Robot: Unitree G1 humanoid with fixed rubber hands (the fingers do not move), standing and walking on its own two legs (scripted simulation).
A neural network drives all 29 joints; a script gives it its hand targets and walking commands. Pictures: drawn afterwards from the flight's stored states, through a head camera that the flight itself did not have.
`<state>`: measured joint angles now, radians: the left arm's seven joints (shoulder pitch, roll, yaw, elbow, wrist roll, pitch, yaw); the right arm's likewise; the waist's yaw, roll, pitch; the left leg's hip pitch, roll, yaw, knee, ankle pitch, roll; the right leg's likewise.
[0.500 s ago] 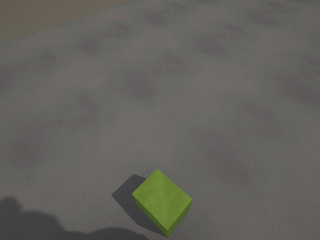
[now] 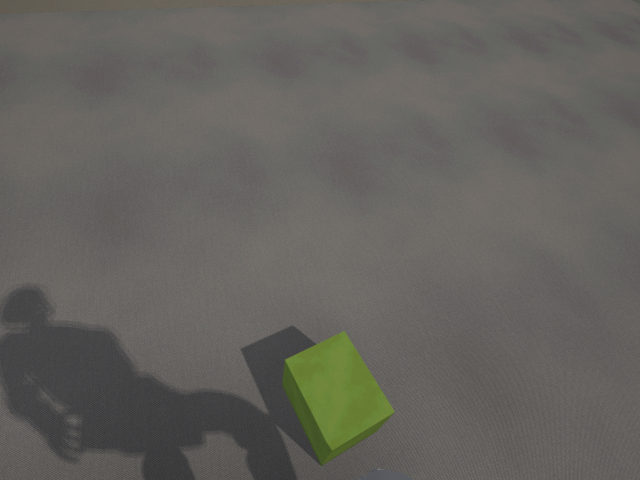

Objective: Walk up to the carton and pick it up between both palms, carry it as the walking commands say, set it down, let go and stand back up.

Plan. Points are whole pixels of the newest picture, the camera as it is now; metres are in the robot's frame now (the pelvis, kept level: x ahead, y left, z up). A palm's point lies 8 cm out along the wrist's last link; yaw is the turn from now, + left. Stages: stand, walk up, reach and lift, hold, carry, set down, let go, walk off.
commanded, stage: walk up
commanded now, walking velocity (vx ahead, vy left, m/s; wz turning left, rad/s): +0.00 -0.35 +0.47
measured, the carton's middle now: (333, 397) +0.43 -0.09 -0.66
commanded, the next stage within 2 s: none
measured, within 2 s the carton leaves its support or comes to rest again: neither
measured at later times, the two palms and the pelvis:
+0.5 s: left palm out of the picture +0.09 +0.06 -0.11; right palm out of the picture +0.01 -0.45 -0.15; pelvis -0.02 -0.17 -0.01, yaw +13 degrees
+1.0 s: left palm out of the picture -0.15 -0.11 -0.15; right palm out of the picture +0.16 -0.48 -0.12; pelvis +0.00 -0.31 +0.00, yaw +21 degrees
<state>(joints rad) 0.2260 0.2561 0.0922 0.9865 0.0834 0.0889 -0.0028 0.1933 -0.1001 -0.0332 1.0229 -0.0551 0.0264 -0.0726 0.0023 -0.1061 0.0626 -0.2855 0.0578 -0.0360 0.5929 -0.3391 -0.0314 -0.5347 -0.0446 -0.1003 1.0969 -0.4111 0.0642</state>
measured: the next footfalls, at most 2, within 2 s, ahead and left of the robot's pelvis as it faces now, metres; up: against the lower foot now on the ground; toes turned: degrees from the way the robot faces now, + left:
right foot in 0.34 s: +0.09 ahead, -0.27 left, +0.00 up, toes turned +8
left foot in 0.74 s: -0.04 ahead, -0.21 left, +0.00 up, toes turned +27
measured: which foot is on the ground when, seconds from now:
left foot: down 0.00-0.34, up 0.36-0.72, down 0.74-1.00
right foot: up 0.00-0.32, down 0.34-0.74, up 0.76-1.00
